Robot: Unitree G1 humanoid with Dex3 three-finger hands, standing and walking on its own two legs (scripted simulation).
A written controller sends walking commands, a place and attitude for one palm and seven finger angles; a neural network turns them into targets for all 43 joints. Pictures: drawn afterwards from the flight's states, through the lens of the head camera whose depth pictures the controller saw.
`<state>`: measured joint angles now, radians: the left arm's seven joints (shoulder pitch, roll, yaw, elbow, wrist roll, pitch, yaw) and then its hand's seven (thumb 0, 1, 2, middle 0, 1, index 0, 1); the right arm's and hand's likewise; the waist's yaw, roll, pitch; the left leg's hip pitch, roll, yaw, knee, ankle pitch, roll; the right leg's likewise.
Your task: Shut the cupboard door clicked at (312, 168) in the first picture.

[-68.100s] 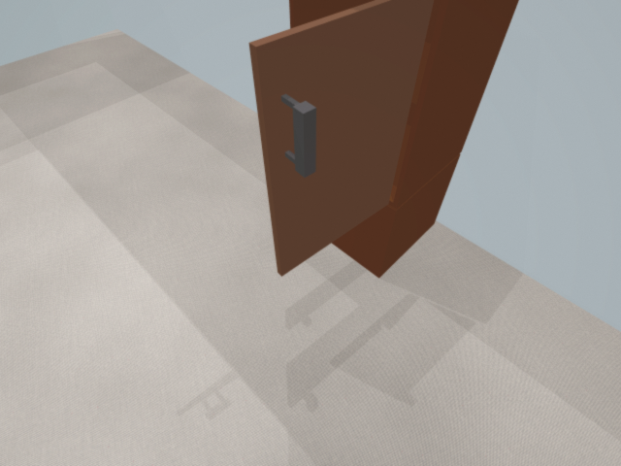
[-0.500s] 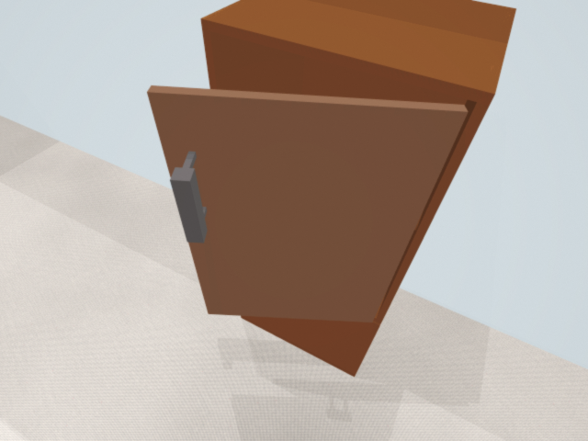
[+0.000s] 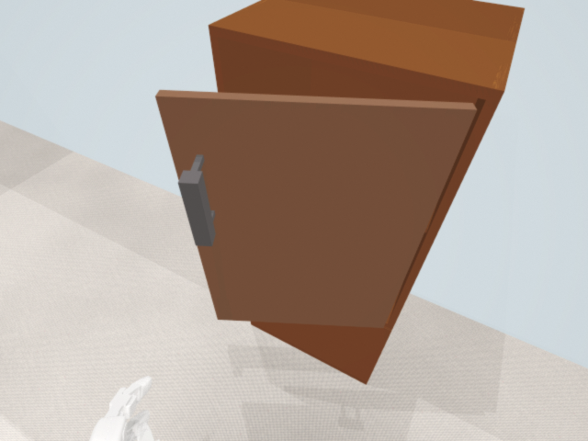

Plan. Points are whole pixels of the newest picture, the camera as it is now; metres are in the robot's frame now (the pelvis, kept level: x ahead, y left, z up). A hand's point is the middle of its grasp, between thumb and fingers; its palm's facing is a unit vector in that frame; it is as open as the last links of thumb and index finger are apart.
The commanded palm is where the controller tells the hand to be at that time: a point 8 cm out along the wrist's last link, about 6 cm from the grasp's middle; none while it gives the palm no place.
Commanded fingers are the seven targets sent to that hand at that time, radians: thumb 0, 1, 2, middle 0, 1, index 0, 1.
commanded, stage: raise the hand and make a fist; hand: left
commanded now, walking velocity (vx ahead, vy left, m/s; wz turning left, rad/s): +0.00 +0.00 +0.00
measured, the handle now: (202, 200) +0.44 +0.15 +0.10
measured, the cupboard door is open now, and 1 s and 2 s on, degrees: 25 25 25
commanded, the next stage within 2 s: bring the fist close to the handle in 1.76 s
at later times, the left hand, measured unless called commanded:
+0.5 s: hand (192, 405) +0.17 +0.13 +0.01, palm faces -0.01 -1.00 -0.06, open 5.0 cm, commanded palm +0.14 +0.19 +0.01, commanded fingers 0.00 0.90 0.90 -0.81 -0.96 -0.81 -0.96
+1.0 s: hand (179, 355) +0.21 +0.14 +0.06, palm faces -0.01 -1.00 -0.06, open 3.2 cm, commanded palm +0.19 +0.20 +0.07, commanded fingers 0.00 0.90 0.90 -1.26 -1.46 -1.26 -1.46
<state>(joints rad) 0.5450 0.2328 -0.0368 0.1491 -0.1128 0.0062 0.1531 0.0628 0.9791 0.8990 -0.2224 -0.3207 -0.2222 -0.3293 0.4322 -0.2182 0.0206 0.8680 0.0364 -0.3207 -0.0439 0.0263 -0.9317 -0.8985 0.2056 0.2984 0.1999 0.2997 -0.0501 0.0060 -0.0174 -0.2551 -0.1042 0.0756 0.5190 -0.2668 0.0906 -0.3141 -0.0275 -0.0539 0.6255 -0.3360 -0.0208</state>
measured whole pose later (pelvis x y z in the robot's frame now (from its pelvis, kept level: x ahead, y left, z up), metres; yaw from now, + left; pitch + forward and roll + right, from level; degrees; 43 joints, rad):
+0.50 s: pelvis +0.00 -0.04 -0.07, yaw +3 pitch +11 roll -3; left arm 0.52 0.23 0.05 -0.22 -0.24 -0.40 -0.26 0.02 0.90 0.90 -0.63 -0.76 -0.63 -0.77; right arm 0.16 -0.22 0.05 0.45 0.03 -0.21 -0.02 0.01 -0.91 -0.90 0.21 0.30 0.20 0.30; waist 0.07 0.05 -0.12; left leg -0.79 -0.04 -0.01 1.13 -0.53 0.07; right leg -0.77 0.03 -0.15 1.05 -0.48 -0.07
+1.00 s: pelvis +0.02 -0.04 -0.03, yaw +1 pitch +7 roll -1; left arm 0.48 0.27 0.15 -0.20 -0.30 -0.29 -0.26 0.02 0.90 0.90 -1.09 -1.26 -1.09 -1.27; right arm 0.27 -0.27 0.00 0.51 0.04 -0.23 -0.07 0.02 -0.91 -0.90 0.20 0.30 0.20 0.30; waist 0.01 0.03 -0.09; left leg -0.54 -0.04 0.02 0.87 -0.45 0.07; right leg -0.54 0.05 -0.10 0.83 -0.41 -0.07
